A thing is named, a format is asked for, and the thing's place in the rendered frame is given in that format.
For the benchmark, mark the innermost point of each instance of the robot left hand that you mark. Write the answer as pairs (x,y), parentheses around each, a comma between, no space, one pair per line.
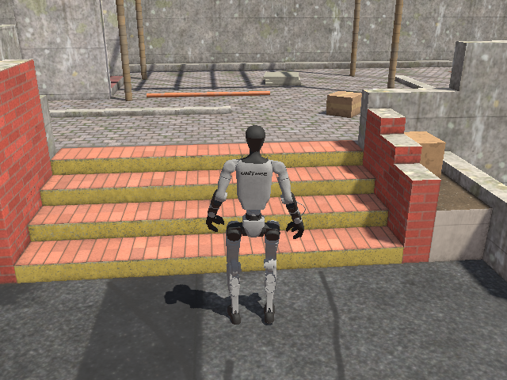
(216,220)

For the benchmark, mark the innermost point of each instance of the left robot forearm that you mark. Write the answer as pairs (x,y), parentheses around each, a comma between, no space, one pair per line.
(214,206)

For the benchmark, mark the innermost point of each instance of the left robot foot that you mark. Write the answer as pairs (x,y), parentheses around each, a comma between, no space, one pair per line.
(235,318)

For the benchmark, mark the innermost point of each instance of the right robot forearm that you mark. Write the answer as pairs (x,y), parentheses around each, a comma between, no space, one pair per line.
(294,211)

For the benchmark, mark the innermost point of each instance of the robot left shin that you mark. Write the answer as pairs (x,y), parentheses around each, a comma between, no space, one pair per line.
(233,283)

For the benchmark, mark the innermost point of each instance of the robot left upper arm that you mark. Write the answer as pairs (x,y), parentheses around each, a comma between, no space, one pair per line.
(225,178)

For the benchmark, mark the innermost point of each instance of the robot right hand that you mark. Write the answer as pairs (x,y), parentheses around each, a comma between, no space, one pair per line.
(299,227)

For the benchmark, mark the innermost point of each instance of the robot right upper arm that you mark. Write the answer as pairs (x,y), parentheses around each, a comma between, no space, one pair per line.
(283,180)

